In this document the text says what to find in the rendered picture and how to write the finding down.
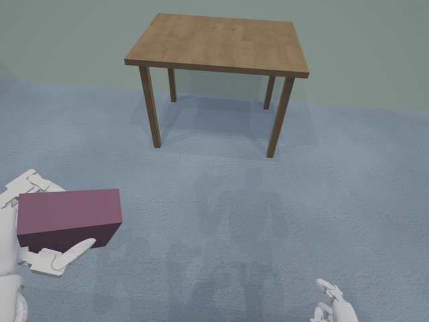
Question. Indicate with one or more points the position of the robot left hand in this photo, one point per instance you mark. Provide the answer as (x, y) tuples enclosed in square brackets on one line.
[(47, 262)]

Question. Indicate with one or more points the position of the robot right hand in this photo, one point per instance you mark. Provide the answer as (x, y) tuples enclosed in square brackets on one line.
[(341, 311)]

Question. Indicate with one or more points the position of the table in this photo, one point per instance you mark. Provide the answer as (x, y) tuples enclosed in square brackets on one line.
[(219, 44)]

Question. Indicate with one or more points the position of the left robot forearm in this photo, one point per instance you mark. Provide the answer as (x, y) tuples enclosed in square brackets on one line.
[(13, 306)]

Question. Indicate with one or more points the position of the sponge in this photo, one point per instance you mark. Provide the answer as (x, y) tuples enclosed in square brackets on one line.
[(60, 220)]

